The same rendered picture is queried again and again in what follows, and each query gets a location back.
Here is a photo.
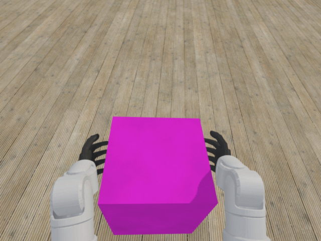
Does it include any carton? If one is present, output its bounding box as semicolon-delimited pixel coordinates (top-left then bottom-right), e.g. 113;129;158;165
98;116;218;235

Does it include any right robot hand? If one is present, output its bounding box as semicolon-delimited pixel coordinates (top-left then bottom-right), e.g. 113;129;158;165
204;131;231;172

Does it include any left robot forearm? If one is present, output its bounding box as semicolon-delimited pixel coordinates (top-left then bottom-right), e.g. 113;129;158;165
50;160;99;241

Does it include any right robot forearm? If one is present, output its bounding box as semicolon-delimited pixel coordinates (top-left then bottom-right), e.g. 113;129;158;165
215;155;271;241

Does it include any left robot hand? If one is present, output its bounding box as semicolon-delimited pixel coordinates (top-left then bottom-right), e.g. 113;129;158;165
79;134;108;175

